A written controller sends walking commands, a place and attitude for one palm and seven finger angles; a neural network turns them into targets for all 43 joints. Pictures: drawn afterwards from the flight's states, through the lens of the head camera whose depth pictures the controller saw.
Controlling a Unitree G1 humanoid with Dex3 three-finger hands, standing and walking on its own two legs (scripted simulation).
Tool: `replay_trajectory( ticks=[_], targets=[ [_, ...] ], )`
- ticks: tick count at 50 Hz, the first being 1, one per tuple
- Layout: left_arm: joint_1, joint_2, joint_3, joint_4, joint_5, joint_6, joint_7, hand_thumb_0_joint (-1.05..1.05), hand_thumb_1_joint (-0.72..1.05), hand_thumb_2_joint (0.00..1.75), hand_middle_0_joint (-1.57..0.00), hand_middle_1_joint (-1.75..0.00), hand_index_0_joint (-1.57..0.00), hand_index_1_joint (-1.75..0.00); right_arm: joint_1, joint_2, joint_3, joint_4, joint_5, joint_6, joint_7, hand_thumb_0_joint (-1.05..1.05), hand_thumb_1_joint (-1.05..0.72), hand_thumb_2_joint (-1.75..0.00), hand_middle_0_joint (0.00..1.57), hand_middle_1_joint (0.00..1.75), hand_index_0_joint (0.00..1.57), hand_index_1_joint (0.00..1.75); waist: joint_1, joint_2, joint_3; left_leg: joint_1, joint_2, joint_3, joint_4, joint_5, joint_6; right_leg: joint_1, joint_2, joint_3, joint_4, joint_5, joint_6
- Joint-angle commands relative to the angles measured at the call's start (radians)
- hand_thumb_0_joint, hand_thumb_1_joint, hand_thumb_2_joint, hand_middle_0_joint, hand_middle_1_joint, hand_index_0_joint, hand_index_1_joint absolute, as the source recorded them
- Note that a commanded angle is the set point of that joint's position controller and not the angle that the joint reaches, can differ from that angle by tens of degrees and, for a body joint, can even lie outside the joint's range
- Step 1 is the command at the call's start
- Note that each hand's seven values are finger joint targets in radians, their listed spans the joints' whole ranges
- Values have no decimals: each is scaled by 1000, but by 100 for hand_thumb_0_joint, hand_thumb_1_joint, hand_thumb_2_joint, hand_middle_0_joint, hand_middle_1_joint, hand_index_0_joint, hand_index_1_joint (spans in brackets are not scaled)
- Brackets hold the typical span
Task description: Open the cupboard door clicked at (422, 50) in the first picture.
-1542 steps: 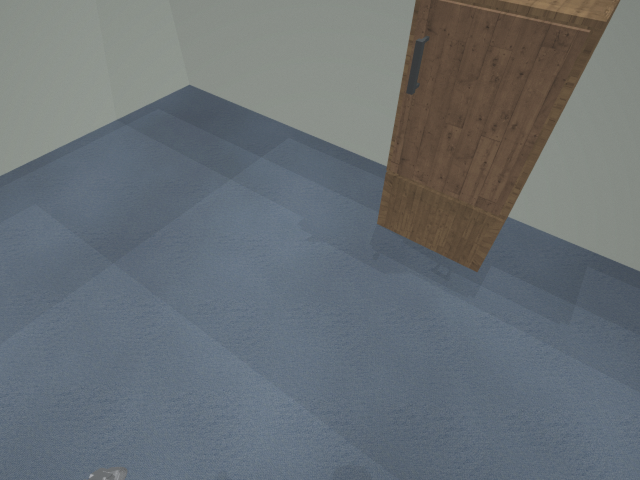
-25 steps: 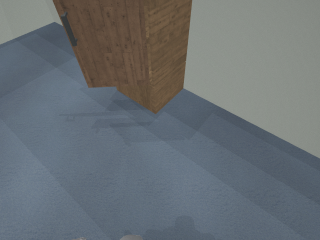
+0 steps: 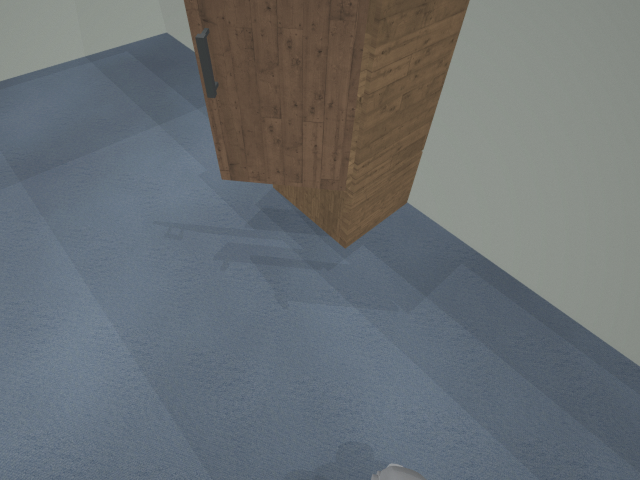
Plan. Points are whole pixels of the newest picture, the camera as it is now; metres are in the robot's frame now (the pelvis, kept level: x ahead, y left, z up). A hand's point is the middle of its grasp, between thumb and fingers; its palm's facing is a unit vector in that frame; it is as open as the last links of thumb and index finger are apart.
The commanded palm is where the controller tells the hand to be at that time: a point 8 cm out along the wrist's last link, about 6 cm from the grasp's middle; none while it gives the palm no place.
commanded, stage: take the last steps up to it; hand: left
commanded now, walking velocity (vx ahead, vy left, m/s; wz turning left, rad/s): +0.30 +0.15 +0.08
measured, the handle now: (208, 63) +1.02 +0.36 -0.03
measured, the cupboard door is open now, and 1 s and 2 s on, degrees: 42 42 42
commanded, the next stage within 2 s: come to a stop and stand still in 0.98 s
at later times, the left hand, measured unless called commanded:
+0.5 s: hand out of the picture +0.13 +0.21 -0.17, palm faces +0.18 -0.96 -0.20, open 7.2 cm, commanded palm none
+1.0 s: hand (193, 297) +0.43 +0.26 -0.17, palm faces +0.10 -0.97 -0.20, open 7.4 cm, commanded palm none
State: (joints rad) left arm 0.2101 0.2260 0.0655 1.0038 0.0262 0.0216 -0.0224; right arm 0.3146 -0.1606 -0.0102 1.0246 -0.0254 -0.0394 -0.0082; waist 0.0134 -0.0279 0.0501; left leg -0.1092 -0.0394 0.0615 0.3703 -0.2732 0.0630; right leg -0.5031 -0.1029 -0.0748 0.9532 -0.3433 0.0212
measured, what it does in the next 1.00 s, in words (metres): walks ahead: right foot, then left foot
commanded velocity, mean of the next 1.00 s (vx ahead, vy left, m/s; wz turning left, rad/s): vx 0.27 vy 0.11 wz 0.00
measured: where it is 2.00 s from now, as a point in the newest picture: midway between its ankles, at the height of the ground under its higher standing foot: (291, 408)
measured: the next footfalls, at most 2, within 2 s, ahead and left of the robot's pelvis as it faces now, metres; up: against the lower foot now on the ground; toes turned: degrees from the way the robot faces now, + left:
right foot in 0.16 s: +0.17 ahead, -0.12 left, +0.00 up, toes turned -6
left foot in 0.56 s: +0.29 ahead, +0.18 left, +0.00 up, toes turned +12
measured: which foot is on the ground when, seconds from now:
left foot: down 0.00-0.16, up 0.18-0.54, down 0.56-0.92, up 0.94-1.00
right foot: up 0.00-0.14, down 0.16-0.56, up 0.58-0.90, down 0.92-1.00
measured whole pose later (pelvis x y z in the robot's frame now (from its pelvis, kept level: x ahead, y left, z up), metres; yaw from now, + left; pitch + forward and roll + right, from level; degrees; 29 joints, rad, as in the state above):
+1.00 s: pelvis +0.34 +0.08 -0.01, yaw +4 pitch -1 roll +1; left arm 0.16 0.15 0.05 0.96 0.03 -0.05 -0.01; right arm 0.33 -0.19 -0.04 1.11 -0.02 0.00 0.01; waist 0.00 0.03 0.06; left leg -0.29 0.02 0.09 0.90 -0.49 0.00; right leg -0.32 -0.05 -0.14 0.60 -0.26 -0.05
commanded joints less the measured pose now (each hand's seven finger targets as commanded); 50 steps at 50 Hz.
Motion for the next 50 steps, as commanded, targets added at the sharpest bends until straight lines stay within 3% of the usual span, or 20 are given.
replay_trajectory(
  ticks=[1,3,6,7,8,9,11,15,23,26,27,28,30,33,36,43,44,46,47,50],
  targets=[
    [-124,30,-11,-103,-5,-36,0,0,90,90,-20,-30,-20,-30,100,-164,-35,9,1,-12,-12,0,-90,-90,20,30,20,30,-41,128,15,56,249,-172,-131,347,141,-7,16,-31,-182,20,-2],
    [-127,33,-9,-107,-3,-41,1,0,90,90,-20,-30,-20,-30,109,-160,-36,24,-1,-11,-10,0,-90,-90,20,30,20,30,-35,113,25,32,246,-174,-107,336,133,64,36,-43,-255,27,-10],
    [54,70,16,-56,-1,-51,4,0,90,90,-20,-30,-20,-30,65,-151,-34,27,9,-8,-10,0,-90,-90,20,30,20,30,64,50,0,-166,165,-108,101,241,66,439,47,-28,-436,134,-34],
    [196,149,37,-22,6,-64,11,0,90,90,-20,-30,-20,-30,68,-121,-34,16,21,-14,-3,0,-90,-90,20,30,20,30,119,-109,-76,-343,84,-32,339,96,14,681,-132,189,-523,43,-96],
    [291,238,59,-2,1,-64,21,0,90,90,-20,-30,-20,-30,76,-104,-38,-21,22,-12,2,0,-90,-90,20,30,20,30,134,-290,-131,-509,-14,18,629,-322,-35,775,-415,555,-699,-3,-210],
    [245,237,59,-20,-10,-57,31,0,90,90,-20,-30,-20,-30,35,-145,-49,-30,12,1,3,0,-90,-90,20,30,20,30,115,-195,-66,-533,63,-74,785,-340,-42,601,-457,614,-782,-258,-262],
    [99,129,31,-52,-9,-57,39,0,90,90,-20,-30,-20,-30,-60,-109,-56,-35,0,21,16,0,-90,-90,20,30,20,30,52,-154,85,-545,137,-116,833,-140,-55,307,-364,452,-830,-316,-197],
    [76,77,25,-40,-3,-90,34,0,90,90,-20,-30,-20,-30,14,-34,-51,2,-3,38,36,0,-90,-90,20,30,20,30,-6,-83,-4,-407,154,-35,649,16,-92,252,-249,139,-823,-8,-139],
    [139,126,32,28,6,-96,20,0,90,90,-20,-30,-20,-30,-126,-40,-47,-85,2,10,58,0,-90,-90,20,30,20,30,31,-140,9,-314,101,53,234,49,-96,344,-230,58,-752,109,-128],
    [119,124,35,28,0,-77,20,0,90,90,-20,-30,-20,-30,-20,-99,-52,-55,2,-4,47,0,-90,-90,20,30,20,30,-36,-49,-11,-33,62,100,86,62,-80,216,-166,-16,-595,74,-85],
    [124,84,27,18,-1,-72,16,0,90,90,-20,-30,-20,-30,100,-179,-70,-27,-6,-12,33,0,-90,-90,20,30,20,30,-90,115,-67,141,162,-34,41,-2,-37,105,-92,-77,-358,35,-52],
    [118,23,12,-16,-8,-71,11,0,90,90,-20,-30,-20,-30,220,-286,-95,-4,-13,-14,16,0,-90,-90,20,30,20,30,-127,365,-131,252,382,-351,-63,-47,60,-79,36,-137,-41,-235,-10],
    [9,14,2,-61,-4,-73,18,0,90,90,-20,-30,-20,-30,188,-262,-78,-12,-12,-5,-5,0,-90,-90,20,30,20,30,-121,221,-89,143,446,-418,-124,-105,162,-209,11,15,273,-224,-49],
    [45,20,4,-23,0,-59,5,0,90,90,-20,-30,-20,-30,26,-156,-44,-43,-4,-23,-14,0,-90,-90,20,30,20,30,-34,172,-31,-24,366,-234,-162,11,110,-136,-52,50,226,-48,-37],
    [57,-12,-6,-20,-1,-46,4,0,90,90,-20,-30,-20,-30,17,-147,-40,-27,-4,-32,-12,0,-90,-90,20,30,20,30,-10,123,-33,-46,325,-114,-174,139,112,-34,-38,14,24,-8,-28],
    [80,18,4,-29,2,-46,6,0,90,90,-20,-30,-20,-30,-12,-144,-40,3,0,-12,-3,0,-90,-90,20,30,20,30,41,82,13,-180,249,-39,-58,19,69,311,40,-44,-380,114,-37],
    [140,51,15,-12,4,-51,10,0,90,90,-20,-30,-20,-30,-24,-128,-38,4,5,-11,-1,0,-90,-90,20,30,20,30,74,13,3,-259,189,4,54,-37,31,442,16,11,-460,103,-52],
    [283,199,43,13,-1,-61,22,0,90,90,-20,-30,-20,-30,-20,-95,-36,-38,9,-6,12,0,-90,-90,20,30,20,30,116,-274,-30,-508,31,101,512,-356,-57,598,-350,534,-754,-68,-234],
    [259,188,41,2,-8,-67,32,0,90,90,-20,-30,-20,-30,-49,-131,-43,-39,7,-1,9,0,-90,-90,20,30,20,30,110,-226,-20,-524,81,-9,653,-332,-59,525,-373,587,-795,-141,-277],
    [117,86,21,-37,-7,-76,43,0,90,90,-20,-30,-20,-30,-66,-93,-44,-21,4,6,15,0,-90,-90,20,30,20,30,33,-102,-7,-494,150,-71,664,-132,-78,404,-282,323,-766,113,-234]
  ],
)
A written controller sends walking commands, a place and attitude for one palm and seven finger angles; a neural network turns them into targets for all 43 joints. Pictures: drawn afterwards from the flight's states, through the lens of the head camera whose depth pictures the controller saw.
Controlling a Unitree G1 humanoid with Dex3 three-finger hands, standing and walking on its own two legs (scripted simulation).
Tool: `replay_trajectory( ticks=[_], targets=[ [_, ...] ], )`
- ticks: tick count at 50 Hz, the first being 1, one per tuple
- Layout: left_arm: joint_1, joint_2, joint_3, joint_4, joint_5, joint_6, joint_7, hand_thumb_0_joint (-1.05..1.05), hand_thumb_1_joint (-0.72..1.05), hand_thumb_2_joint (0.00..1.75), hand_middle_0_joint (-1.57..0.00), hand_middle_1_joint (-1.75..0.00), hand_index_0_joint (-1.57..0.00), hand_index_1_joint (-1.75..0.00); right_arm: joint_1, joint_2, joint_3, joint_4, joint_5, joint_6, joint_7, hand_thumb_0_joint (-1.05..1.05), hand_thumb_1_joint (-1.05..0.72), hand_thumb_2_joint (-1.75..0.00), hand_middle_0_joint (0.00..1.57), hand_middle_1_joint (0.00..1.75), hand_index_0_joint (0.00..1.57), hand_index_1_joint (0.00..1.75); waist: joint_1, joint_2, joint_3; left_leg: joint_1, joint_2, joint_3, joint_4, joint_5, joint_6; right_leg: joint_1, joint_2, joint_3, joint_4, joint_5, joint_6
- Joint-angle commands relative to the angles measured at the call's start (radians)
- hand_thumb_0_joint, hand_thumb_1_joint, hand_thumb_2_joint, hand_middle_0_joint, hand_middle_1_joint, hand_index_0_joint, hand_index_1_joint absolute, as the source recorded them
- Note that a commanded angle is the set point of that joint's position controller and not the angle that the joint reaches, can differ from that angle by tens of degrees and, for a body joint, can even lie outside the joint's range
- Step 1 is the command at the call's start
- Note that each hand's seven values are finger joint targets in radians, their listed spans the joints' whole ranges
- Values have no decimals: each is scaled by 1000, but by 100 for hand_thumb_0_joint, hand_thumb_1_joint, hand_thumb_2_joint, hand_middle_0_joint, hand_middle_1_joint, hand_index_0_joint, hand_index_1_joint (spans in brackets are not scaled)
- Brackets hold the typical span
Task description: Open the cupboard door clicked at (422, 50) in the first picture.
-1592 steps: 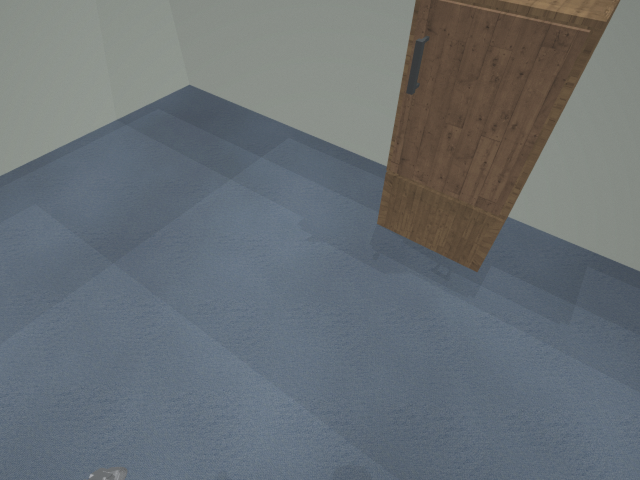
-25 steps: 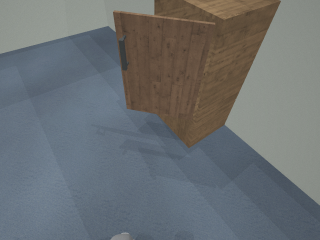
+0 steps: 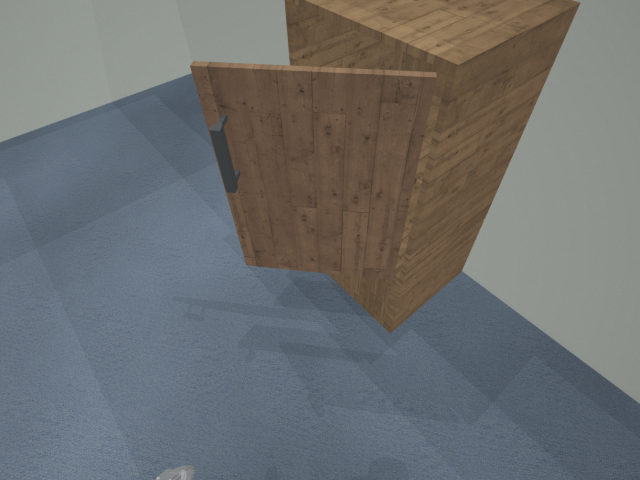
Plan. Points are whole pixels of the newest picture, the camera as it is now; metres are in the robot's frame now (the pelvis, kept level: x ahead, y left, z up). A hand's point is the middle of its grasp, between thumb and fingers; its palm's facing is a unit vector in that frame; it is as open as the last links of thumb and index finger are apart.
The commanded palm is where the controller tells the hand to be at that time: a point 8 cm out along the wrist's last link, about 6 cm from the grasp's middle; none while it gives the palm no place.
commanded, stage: come to a stop and stand still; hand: left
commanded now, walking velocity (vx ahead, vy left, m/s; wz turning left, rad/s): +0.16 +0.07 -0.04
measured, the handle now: (227, 154) +0.70 +0.23 -0.01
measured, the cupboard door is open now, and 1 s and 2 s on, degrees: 42 42 42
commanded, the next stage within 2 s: look again from close up in 1.82 s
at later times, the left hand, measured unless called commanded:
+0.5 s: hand out of the picture +0.13 +0.24 -0.17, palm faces +0.00 -0.97 -0.24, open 7.4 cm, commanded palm none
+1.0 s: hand out of the picture +0.12 +0.20 -0.16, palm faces -0.02 -0.98 -0.22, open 7.4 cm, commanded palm none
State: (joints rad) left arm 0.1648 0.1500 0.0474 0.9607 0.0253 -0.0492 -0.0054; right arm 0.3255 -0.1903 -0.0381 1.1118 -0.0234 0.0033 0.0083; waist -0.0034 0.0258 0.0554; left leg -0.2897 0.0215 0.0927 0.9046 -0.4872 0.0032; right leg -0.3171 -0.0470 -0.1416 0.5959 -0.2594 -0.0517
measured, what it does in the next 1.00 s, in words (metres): steps on the spot: left foot, then right foot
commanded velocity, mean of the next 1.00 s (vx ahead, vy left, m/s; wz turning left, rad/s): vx -0.09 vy -0.03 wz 0.00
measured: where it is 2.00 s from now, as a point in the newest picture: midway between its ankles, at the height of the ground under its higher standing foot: outside the picture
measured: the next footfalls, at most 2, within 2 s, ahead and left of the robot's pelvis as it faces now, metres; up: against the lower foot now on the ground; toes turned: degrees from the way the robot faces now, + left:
left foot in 0.20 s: +0.13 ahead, +0.11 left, +0.00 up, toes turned +2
right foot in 0.58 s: +0.09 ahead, -0.10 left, +0.00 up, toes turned -4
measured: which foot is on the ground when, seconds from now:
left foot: up 0.00-0.18, down 0.20-1.00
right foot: down 0.00-0.28, up 0.30-0.56, down 0.58-1.00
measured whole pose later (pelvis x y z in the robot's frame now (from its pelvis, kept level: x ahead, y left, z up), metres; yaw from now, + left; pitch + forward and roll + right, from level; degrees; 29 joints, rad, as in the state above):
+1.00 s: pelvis +0.05 +0.01 +0.00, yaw -2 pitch -2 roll -1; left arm 0.26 0.21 0.01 0.91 0.02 0.01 0.02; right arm 0.22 -0.19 -0.02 0.94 -0.03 0.01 0.00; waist -0.01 -0.01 0.00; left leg -0.29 0.03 0.05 0.57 -0.24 0.02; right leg -0.22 0.02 -0.05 0.53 -0.28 -0.02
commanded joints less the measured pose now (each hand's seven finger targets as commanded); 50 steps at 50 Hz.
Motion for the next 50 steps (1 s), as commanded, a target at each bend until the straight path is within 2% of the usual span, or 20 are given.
replay_trajectory(
  ticks=[1,5,8,10,11,13,16,19,25,26,27,28,29,30,32,35,38,40,46,50],
  targets=[
    [148,149,37,8,-6,-14,24,0,90,90,-20,-30,-20,-30,-57,-39,-10,-99,2,-35,1,0,-90,-90,20,30,20,30,36,-142,-41,-255,86,-78,62,102,-28,200,-306,302,-389,168,-143],
    [127,160,37,31,-3,-19,17,0,90,90,-20,-30,-20,-30,-24,23,2,-86,8,-32,3,0,-90,-90,20,30,20,30,18,-128,-63,-94,28,8,-225,186,-50,166,-224,150,-320,417,-109],
    [84,146,16,50,-12,3,27,0,90,90,-20,-30,-20,-30,18,8,11,-60,9,-33,-11,0,-90,-90,20,30,20,30,-12,-133,-81,105,12,-4,-459,449,-55,105,-144,92,-184,434,-24],
    [136,113,1,52,-20,25,38,0,90,90,-20,-30,-20,-30,17,-99,-4,-71,8,-38,-27,0,-90,-90,20,30,20,30,7,52,-130,173,189,-145,-462,875,21,71,-73,62,-111,168,53],
    [155,103,-2,50,-14,40,49,0,90,90,-20,-30,-20,-30,11,-145,-14,-77,8,-25,-32,0,-90,-90,20,30,20,30,2,43,-92,109,243,-173,-470,862,60,87,-37,57,-105,-17,63],
    [155,110,-1,52,-16,66,40,0,90,90,-20,-30,-20,-30,-58,-154,-13,-90,12,-13,-51,0,-90,-90,20,30,20,30,15,111,-26,84,253,-194,-505,959,92,54,-17,51,-40,-33,73],
    [136,145,12,28,-19,92,34,0,90,90,-20,-30,-20,-30,-11,-197,-34,-93,3,1,-72,0,-90,-90,20,30,20,30,-26,197,-128,225,345,-261,-505,1221,181,-54,14,110,273,-340,69],
    [103,133,23,1,-15,94,28,0,90,90,-20,-30,-20,-30,-58,-205,-50,-118,-3,10,-77,0,-90,-90,20,30,20,30,-31,142,-175,286,350,-242,-460,1163,212,-138,24,153,353,-330,67],
    [167,118,28,-12,-12,97,21,0,90,90,-20,-30,-20,-30,-157,-196,-56,-158,-1,18,-59,0,-90,-90,20,30,20,30,22,135,-156,59,272,-181,-491,683,138,120,37,91,27,-83,54],
    [205,133,32,-7,-9,93,22,0,90,90,-20,-30,-20,-30,-172,-184,-55,-166,5,22,-54,0,-90,-90,20,30,20,30,44,86,-150,-15,235,-164,-456,504,103,199,25,100,-104,26,50],
    [192,187,37,-15,3,86,26,0,90,90,-20,-30,-20,-30,-165,-138,-51,-177,13,29,-45,0,-90,-90,20,30,20,30,38,-94,-97,-100,130,-110,-366,239,41,187,-76,252,-267,41,17],
    [197,306,1,-79,22,62,36,0,90,90,-20,-30,-20,-30,-173,-185,-33,-264,-2,0,-40,0,-90,-90,20,30,20,30,23,-111,-56,-50,61,-94,-357,193,-8,150,-106,230,-201,125,8],
    [161,258,16,-122,21,82,34,0,90,90,-20,-30,-20,-30,-180,-128,-49,-292,-6,4,-28,0,-90,-90,20,30,20,30,27,-156,-115,-24,3,-36,-226,120,-22,-18,-155,304,-227,-71,-7],
    [97,261,19,-154,16,74,41,0,90,90,-20,-30,-20,-30,-175,-98,-41,-298,-11,16,-29,0,-90,-90,20,30,20,30,8,-259,-110,-130,-20,-48,-123,86,-16,35,-169,360,-250,16,-38],
    [90,232,26,-176,12,52,55,0,90,90,-20,-30,-20,-30,-176,-85,-44,-309,-7,17,-28,0,-90,-90,20,30,20,30,5,-230,-78,-210,4,-105,-6,43,4,73,-214,390,-215,258,-90],
    [96,237,26,-188,13,40,62,0,90,90,-20,-30,-20,-30,-124,-66,-33,-308,3,3,-25,0,-90,-90,20,30,20,30,-11,-178,-85,-150,-8,-50,-198,117,5,175,-163,289,-92,588,-103],
    [109,227,14,-183,-3,38,55,0,90,90,-20,-30,-20,-30,-68,-122,-33,-279,2,-20,-26,0,-90,-90,20,30,20,30,-15,-53,-106,86,54,-104,-385,562,46,81,-75,210,-50,409,-18],
    [121,220,8,-169,-6,43,50,0,90,90,-20,-30,-20,-30,-99,-167,-36,-266,-1,-23,-28,0,-90,-90,20,30,20,30,2,104,-87,95,117,-173,-398,661,78,40,-20,167,-58,189,18],
    [110,212,-4,-114,-8,38,37,0,90,90,-20,-30,-20,-30,-111,-139,-18,-239,-4,-10,-24,0,-90,-90,20,30,20,30,-7,-19,-20,-11,64,-138,-437,244,42,46,-54,247,-214,-47,2],
    [105,212,-8,-90,-6,32,36,0,90,90,-20,-30,-20,-30,-94,-136,-13,-210,-5,-13,-19,0,-90,-90,20,30,20,30,-12,-36,-12,4,60,-142,-472,203,38,23,-55,257,-253,-107,3]
  ],
)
